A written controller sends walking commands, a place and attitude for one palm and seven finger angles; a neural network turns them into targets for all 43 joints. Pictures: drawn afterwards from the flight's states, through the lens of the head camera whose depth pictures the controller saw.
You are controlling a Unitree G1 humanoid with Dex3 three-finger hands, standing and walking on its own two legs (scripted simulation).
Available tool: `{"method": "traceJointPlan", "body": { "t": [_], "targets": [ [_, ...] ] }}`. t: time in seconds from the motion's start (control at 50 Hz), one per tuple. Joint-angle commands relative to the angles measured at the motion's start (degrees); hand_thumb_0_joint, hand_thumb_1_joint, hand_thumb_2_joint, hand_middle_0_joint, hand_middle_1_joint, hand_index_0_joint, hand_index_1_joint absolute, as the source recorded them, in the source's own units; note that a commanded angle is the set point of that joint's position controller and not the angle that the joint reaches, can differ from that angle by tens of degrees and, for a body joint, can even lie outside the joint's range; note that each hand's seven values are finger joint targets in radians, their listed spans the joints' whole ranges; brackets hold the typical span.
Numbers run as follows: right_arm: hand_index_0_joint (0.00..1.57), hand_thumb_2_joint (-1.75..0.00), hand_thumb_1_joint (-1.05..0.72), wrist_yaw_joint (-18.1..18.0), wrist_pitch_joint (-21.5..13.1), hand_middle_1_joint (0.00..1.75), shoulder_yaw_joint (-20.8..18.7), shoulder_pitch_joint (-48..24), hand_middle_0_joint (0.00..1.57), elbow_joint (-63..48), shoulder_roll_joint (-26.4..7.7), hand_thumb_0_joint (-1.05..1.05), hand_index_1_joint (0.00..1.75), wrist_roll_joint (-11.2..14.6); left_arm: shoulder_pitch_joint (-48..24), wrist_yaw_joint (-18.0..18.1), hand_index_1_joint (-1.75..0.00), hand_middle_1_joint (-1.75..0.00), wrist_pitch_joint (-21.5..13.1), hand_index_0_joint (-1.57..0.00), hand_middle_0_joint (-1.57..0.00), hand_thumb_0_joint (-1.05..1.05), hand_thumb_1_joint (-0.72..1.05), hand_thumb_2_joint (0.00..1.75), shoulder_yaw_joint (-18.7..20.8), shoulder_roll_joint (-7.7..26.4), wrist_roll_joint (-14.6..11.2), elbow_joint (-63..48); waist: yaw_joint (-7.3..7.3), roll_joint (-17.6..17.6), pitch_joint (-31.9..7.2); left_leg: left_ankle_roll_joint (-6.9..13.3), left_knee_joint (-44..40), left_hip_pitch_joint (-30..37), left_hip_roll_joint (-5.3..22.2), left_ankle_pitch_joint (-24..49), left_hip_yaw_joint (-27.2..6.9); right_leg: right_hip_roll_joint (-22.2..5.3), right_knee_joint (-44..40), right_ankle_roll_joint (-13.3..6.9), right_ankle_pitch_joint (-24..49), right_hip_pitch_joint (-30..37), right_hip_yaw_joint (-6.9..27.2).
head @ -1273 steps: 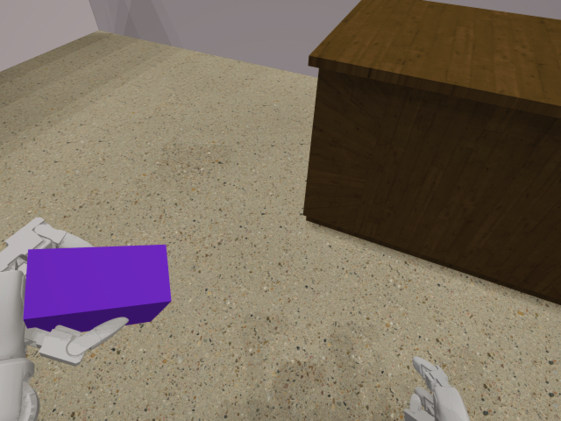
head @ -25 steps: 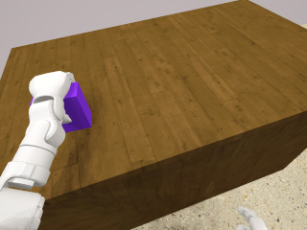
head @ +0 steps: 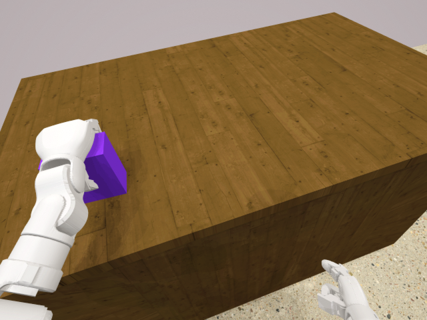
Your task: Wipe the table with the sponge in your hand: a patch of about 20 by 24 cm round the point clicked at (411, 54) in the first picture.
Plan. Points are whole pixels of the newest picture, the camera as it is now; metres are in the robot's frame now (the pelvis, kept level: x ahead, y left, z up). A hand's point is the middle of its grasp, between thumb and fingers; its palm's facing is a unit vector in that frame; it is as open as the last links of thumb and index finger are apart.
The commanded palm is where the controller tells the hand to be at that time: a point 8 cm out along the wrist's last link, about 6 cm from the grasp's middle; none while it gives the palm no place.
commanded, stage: wipe back along the middle lane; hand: left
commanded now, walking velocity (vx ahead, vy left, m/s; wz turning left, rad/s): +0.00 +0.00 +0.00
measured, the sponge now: (92, 177) +0.34 +0.29 +0.10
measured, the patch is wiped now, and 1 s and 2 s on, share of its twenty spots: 0.65 0.75 0.75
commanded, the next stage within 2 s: slide across to the third lane in 0.82 s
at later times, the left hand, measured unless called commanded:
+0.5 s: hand (83, 176) +0.31 +0.27 +0.14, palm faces +0.13 -0.07 -0.99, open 10.1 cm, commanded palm +0.25 +0.25 +0.17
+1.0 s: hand (84, 197) +0.26 +0.24 +0.15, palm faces +0.27 -0.19 -0.94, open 10.1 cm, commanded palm +0.21 +0.22 +0.18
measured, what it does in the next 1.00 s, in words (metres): stands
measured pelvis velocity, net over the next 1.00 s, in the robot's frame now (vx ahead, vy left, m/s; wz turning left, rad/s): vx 0.00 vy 0.01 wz -0.02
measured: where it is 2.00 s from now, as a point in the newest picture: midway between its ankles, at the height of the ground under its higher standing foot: outside the picture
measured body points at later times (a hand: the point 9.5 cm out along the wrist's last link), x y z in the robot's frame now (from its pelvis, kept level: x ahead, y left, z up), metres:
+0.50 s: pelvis +0.00 +0.01 +0.00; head -0.01 -0.03 +0.45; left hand +0.29 +0.27 +0.20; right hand +0.24 -0.18 -0.09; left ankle -0.05 +0.10 -0.74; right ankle -0.01 -0.09 -0.74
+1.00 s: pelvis +0.00 +0.01 +0.00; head -0.01 -0.03 +0.44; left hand +0.24 +0.25 +0.20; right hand +0.25 -0.18 -0.08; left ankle -0.05 +0.10 -0.74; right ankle -0.01 -0.09 -0.74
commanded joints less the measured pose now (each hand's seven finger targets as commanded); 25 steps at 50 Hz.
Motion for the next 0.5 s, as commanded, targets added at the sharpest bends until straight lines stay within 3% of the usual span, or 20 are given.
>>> {"method": "traceJointPlan", "body": {
  "t": [0.0,0.06,0.12,0.16,0.24,0.26,0.32,0.36,0.42,0.44,0.48],
  "targets": [
    [0.20,-0.90,-0.90,0.3,-2.7,0.30,-2.1,-9.5,0.20,-9.1,-5.5,0.00,0.30,0.3,-3.2,-1.2,-1.60,-1.60,1.9,-1.20,-1.20,0.00,0.10,1.30,2.1,6.1,-1.7,-8.1,0.91,-7.0,-11.2,0.4,-0.6,-1.4,0.8,24.6,0.6,-2.1,0.3,-1.0,23.6,11.8,1.1],
    [0.20,-0.90,-0.90,0.3,-2.7,0.30,-1.7,-10.5,0.20,-9.3,-5.3,0.00,0.30,0.5,-3.2,-1.1,-1.60,-1.60,3.8,-1.20,-1.20,0.00,0.10,1.30,-0.3,3.5,-1.8,-9.4,0.34,-7.4,-9.8,0.4,-1.1,-1.6,1.1,22.6,0.3,-2.0,0.1,-1.1,20.7,10.1,0.9],
    [0.20,-0.90,-0.90,0.3,-2.8,0.30,-1.5,-12.3,0.20,-9.8,-5.4,0.00,0.30,0.6,-4.1,-0.8,-1.60,-1.60,5.3,-1.20,-1.20,0.00,0.10,1.30,0.4,4.9,-1.6,-12.1,0.81,-7.0,-10.2,0.5,-1.3,-1.3,1.2,21.0,0.1,-1.8,0.0,-1.4,18.7,10.1,1.6],
    [0.20,-0.90,-0.90,0.5,-2.9,0.30,-1.4,-11.9,0.20,-9.6,-4.8,0.00,0.30,0.7,-1.6,-1.0,-1.60,-1.60,6.2,-1.20,-1.20,0.00,0.10,1.30,-2.0,1.7,-1.6,-11.6,0.75,-7.0,-9.6,0.2,-1.4,-0.9,1.3,22.4,-0.1,-1.8,0.2,-1.3,18.7,9.8,0.6],
    [0.20,-0.90,-0.90,0.8,-3.4,0.30,-1.0,-12.3,0.20,-10.7,-4.5,0.00,0.30,0.5,-2.4,-1.2,-1.60,-1.60,7.4,-1.20,-1.20,0.00,0.10,1.30,-4.2,-0.6,-1.1,-15.7,1.04,-8.5,-11.2,0.6,-1.1,-0.5,1.4,22.7,-0.4,-1.8,0.8,-1.4,18.2,10.0,0.4],
    [0.20,-0.90,-0.90,0.9,-3.3,0.30,-1.2,-12.6,0.20,-9.9,-4.4,0.00,0.30,0.6,0.1,-1.1,-1.60,-1.60,7.7,-1.20,-1.20,0.00,0.10,1.30,-3.0,0.1,-1.7,-14.2,1.00,-8.6,-9.3,0.3,-1.3,-0.5,1.6,22.5,-0.4,-1.6,0.4,-1.3,18.5,9.7,0.5],
    [0.20,-0.90,-0.90,1.0,-3.2,0.30,-0.8,-14.6,0.20,-10.6,-4.5,0.00,0.30,0.5,0.9,-1.1,-1.60,-1.60,8.4,-1.20,-1.20,0.00,0.10,1.30,-1.1,2.5,-1.7,-17.7,1.86,-7.7,-10.3,0.4,-1.5,-0.6,1.6,21.2,-0.4,-1.4,0.8,-1.4,17.8,10.4,1.6],
    [0.20,-0.90,-0.90,1.2,-3.2,0.30,-0.7,-13.7,0.20,-10.2,-4.0,0.00,0.30,0.5,2.3,-1.3,-1.60,-1.60,8.9,-1.20,-1.20,0.00,0.10,1.30,-3.5,-0.7,-1.8,-16.8,1.38,-8.3,-9.0,0.1,-1.4,-0.8,1.7,22.9,-0.4,-1.5,0.9,-1.3,18.6,9.9,0.5],
    [0.20,-0.90,-0.90,2.0,-3.5,0.30,-0.6,-15.2,0.20,-11.2,-3.8,0.00,0.30,0.5,5.6,-1.0,-1.60,-1.60,9.0,-1.20,-1.20,0.00,0.10,1.30,-2.9,-0.5,-1.6,-22.0,2.27,-6.3,-10.5,0.1,-0.9,0.1,1.9,24.7,-0.6,-1.1,1.5,-1.6,19.8,10.4,1.4],
    [0.20,-0.90,-0.90,2.3,-3.7,0.30,-0.5,-14.1,0.20,-11.5,-3.5,0.00,0.30,0.5,7.4,-1.0,-1.60,-1.60,9.2,-1.20,-1.20,0.00,0.10,1.30,-3.5,-1.6,-1.6,-22.1,2.42,-7.9,-10.7,0.1,-0.5,-0.5,1.9,26.2,-0.5,-1.5,2.2,-1.4,20.5,11.0,0.6],
    [0.20,-0.90,-0.90,2.5,-3.1,0.30,-0.7,-14.6,0.20,-11.1,-3.5,0.00,0.30,0.4,9.1,-0.8,-1.60,-1.60,9.3,-1.20,-1.20,0.00,0.10,1.30,-4.2,-2.8,-2.5,-24.8,2.21,-6.9,-9.0,-0.2,-1.1,-0.1,2.3,26.1,-0.7,-1.2,1.6,-1.3,19.7,10.1,0.2]
  ]
}}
